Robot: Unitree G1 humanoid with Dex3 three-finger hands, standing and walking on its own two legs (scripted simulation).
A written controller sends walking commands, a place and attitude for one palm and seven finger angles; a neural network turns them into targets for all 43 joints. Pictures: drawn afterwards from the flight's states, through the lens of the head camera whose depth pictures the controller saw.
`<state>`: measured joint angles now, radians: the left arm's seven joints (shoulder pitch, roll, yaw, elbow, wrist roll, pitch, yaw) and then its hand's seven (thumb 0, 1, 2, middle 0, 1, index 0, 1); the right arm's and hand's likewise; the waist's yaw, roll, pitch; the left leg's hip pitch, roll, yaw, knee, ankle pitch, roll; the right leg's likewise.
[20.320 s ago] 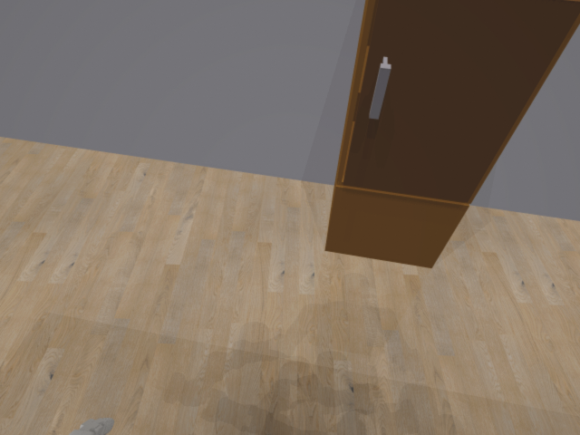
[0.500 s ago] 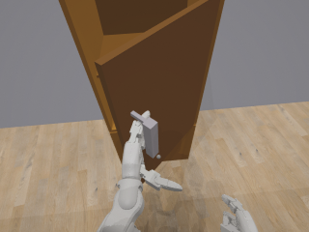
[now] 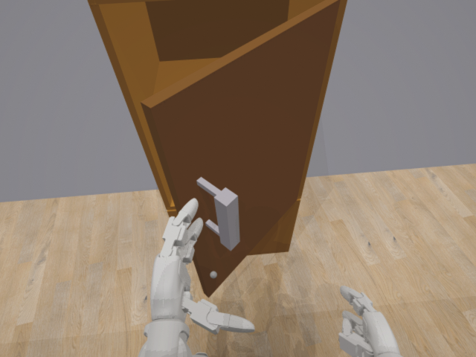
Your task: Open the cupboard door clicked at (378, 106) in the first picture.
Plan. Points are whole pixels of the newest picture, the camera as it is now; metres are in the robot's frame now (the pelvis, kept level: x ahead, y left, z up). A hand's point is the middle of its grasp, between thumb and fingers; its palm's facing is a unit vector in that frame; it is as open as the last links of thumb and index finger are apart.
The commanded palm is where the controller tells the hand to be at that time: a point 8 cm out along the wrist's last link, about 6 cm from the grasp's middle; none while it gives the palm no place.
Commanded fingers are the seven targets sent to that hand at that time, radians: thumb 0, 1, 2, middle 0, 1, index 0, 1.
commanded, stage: slide the hand sideways off the handle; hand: left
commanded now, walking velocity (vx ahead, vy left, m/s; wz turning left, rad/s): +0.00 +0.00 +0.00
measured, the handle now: (218, 214) +0.33 +0.05 +0.08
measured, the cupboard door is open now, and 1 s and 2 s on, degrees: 44 44 44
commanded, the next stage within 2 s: draw the hand back to the body in 0.40 s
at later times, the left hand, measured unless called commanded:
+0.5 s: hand (183, 301) +0.19 +0.09 +0.08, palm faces +0.09 -1.00 +0.02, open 16.3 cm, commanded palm +0.16 +0.14 +0.08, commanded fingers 0.00 -0.50 0.30 -0.15 -0.30 -0.15 -0.30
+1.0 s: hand (118, 291) +0.18 +0.15 +0.13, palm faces +0.12 -0.99 -0.04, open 16.2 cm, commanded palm +0.15 +0.21 +0.14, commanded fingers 0.00 -0.29 0.39 -0.16 -0.30 -0.16 -0.30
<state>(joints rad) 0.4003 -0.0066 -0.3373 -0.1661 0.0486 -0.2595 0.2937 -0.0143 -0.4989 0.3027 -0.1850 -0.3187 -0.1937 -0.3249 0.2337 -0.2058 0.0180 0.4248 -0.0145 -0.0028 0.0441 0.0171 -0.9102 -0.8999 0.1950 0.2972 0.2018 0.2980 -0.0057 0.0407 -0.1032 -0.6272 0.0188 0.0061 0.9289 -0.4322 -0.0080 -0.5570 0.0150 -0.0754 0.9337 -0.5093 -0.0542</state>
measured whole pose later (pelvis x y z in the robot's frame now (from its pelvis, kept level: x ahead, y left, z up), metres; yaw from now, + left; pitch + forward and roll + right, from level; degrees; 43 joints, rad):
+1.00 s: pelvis +0.01 +0.01 +0.01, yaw +1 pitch +6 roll -1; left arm 0.65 0.16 -0.02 -0.49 -0.17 -0.17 0.00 -0.01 -0.48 0.31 -0.15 -0.30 -0.15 -0.30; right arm 0.28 -0.23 0.03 0.42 0.03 -0.11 -0.04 0.02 -0.91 -0.90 0.20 0.30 0.20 0.30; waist 0.03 0.06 -0.12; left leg -0.58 0.01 -0.01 0.91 -0.43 0.01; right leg -0.48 0.02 -0.09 0.87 -0.49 -0.04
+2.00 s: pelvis +0.01 +0.04 +0.06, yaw -1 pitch -4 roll -1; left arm 0.49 0.33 0.32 -0.43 -0.07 -0.09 0.12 0.01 0.87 0.89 -0.20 -0.30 -0.21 -0.31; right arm 0.19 -0.22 0.02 0.63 0.00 -0.09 -0.06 0.02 -0.91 -0.90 0.20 0.30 0.20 0.30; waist 0.07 0.05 0.02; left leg -0.13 -0.01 0.05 0.44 -0.23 0.04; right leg -0.05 0.01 -0.03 0.37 -0.26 0.00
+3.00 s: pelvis -0.09 +0.04 +0.03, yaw +2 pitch -1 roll -2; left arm 0.52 0.39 0.46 -0.54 -0.02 -0.23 0.15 0.01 0.89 0.90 -0.21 -0.30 -0.21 -0.31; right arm 0.22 -0.20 0.00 0.57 0.01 -0.09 -0.06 0.02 -0.91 -0.90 0.20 0.30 0.21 0.30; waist 0.00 0.02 0.07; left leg -0.48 0.01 0.04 0.68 -0.27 0.05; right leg -0.37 0.04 0.00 0.63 -0.25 0.00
